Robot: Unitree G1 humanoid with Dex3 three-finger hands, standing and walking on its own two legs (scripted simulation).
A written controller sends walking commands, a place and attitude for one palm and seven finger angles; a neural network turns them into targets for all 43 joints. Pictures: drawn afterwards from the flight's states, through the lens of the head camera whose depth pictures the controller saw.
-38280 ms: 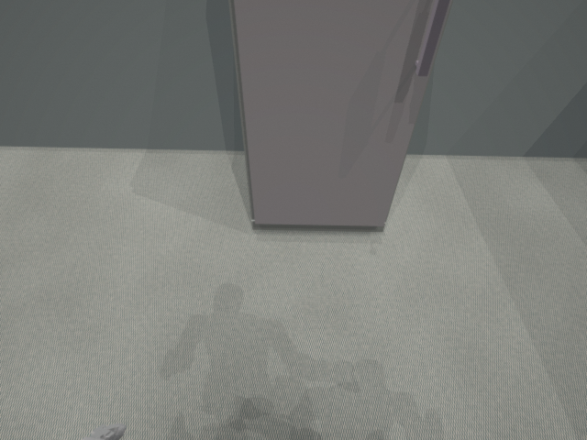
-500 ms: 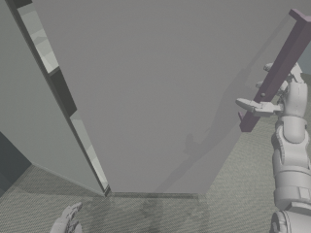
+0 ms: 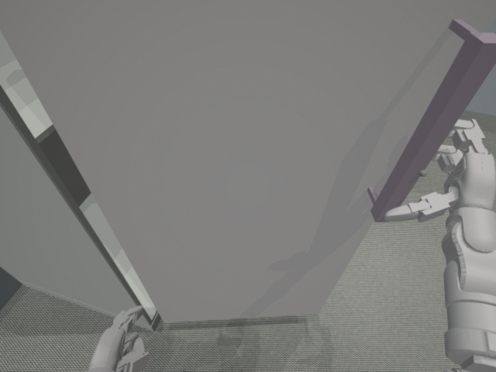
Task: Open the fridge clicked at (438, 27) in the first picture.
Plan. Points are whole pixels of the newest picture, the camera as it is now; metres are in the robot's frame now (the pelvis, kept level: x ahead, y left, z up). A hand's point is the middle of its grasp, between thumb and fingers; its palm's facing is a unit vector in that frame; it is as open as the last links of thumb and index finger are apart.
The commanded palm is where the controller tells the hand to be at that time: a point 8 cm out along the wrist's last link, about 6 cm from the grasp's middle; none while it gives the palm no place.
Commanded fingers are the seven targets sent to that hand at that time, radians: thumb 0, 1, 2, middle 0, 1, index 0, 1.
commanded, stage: slip the hand off the handle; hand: right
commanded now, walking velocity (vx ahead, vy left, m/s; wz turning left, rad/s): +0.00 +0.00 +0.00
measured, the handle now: (412, 140) +0.41 -0.22 +0.20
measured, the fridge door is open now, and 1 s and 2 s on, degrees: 69 69 69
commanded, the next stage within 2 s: draw the hand back to the body in 1.14 s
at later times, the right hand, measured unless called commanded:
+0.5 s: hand (461, 172) +0.37 -0.28 +0.17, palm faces +0.24 +0.96 -0.16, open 14.7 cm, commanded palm +0.32 -0.33 +0.17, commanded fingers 0.00 0.55 -0.20 0.25 1.15 0.25 1.15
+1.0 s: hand (485, 222) +0.29 -0.28 +0.17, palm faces +0.23 +0.96 -0.16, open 14.7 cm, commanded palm +0.24 -0.32 +0.17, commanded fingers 0.00 0.55 -0.20 0.25 1.15 0.25 1.15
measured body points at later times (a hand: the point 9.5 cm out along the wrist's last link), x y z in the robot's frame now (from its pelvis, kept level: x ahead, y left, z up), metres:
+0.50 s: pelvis -0.02 -0.02 +0.00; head +0.00 -0.02 +0.44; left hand +0.09 +0.24 -0.11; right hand +0.35 -0.33 +0.18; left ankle +0.00 +0.10 -0.73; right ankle -0.02 -0.13 -0.73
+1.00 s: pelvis -0.02 -0.02 +0.00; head -0.02 -0.02 +0.45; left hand +0.18 +0.20 -0.07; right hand +0.27 -0.33 +0.18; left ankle -0.01 +0.10 -0.73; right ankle -0.02 -0.13 -0.73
